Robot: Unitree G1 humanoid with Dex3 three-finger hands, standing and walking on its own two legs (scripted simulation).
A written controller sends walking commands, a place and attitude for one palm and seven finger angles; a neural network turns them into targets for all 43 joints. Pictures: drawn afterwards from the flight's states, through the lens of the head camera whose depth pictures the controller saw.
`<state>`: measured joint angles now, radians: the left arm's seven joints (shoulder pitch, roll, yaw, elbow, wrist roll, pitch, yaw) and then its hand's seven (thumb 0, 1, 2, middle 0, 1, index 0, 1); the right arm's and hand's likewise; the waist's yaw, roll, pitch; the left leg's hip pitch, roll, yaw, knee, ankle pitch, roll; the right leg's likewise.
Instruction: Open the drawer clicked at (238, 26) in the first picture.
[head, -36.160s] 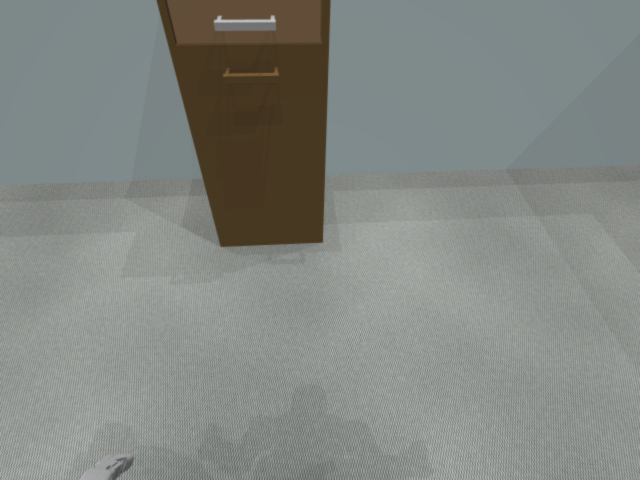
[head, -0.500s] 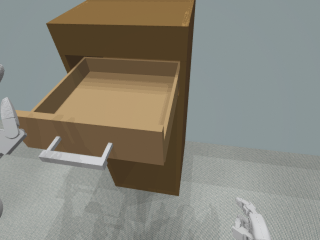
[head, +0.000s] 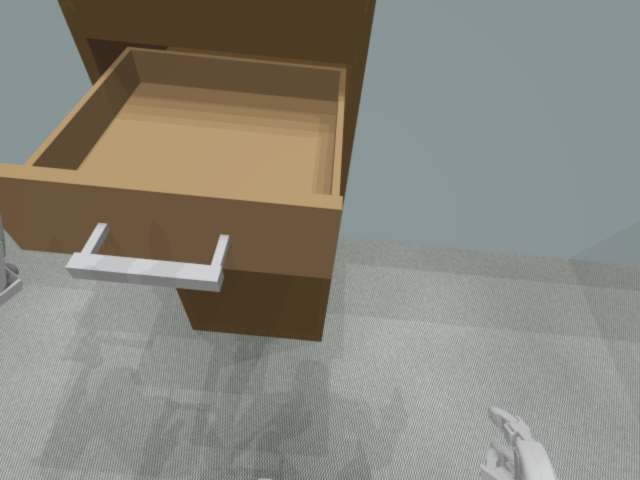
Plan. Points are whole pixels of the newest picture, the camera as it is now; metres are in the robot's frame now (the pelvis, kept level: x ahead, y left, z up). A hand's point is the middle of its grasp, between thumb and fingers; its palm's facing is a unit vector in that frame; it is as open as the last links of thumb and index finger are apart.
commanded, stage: step back with the hand held close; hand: left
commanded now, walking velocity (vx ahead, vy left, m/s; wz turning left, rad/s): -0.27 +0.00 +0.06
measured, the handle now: (154, 255) +0.32 +0.21 +0.13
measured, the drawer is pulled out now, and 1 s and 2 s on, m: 0.30 0.30 0.30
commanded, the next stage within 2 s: stop stepping back and stand still in 0.46 s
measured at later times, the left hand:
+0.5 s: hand out of the picture +0.05 +0.26 +0.32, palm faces +0.56 -0.76 -0.33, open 7.4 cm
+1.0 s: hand out of the picture -0.09 +0.29 +0.36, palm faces +0.72 -0.66 -0.24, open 7.4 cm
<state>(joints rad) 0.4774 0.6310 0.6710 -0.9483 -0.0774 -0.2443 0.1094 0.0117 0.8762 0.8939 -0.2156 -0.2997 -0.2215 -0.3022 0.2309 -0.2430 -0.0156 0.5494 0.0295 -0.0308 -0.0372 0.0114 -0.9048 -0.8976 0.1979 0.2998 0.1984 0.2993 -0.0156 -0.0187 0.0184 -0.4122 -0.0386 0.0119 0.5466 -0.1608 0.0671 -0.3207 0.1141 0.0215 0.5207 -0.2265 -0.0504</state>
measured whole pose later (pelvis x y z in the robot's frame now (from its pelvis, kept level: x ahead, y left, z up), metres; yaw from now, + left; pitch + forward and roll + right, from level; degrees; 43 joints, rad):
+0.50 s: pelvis -0.14 +0.04 -0.01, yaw +0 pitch +0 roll -5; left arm 0.18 0.60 0.67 -0.93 -0.05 -0.26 0.16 0.01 0.87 0.89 -0.21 -0.30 -0.22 -0.30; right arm 0.24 -0.18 -0.02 0.64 -0.02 -0.09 -0.06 0.01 -0.90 -0.90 0.20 0.30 0.20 0.30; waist -0.03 -0.03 0.07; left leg -0.46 0.04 -0.03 0.65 -0.19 0.04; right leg -0.58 0.07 -0.02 1.12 -0.50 -0.01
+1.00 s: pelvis -0.23 +0.04 -0.01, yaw +2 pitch +1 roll -1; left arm 0.05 0.62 0.64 -0.68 -0.05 -0.31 0.15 0.00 0.87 0.89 -0.22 -0.30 -0.22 -0.30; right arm 0.29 -0.25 0.01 0.70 0.02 -0.07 -0.07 0.01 -0.90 -0.90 0.20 0.30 0.20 0.30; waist 0.04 -0.03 -0.11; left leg -0.41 0.01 0.04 0.67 -0.29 0.03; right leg -0.17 0.03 -0.05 0.68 -0.50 -0.03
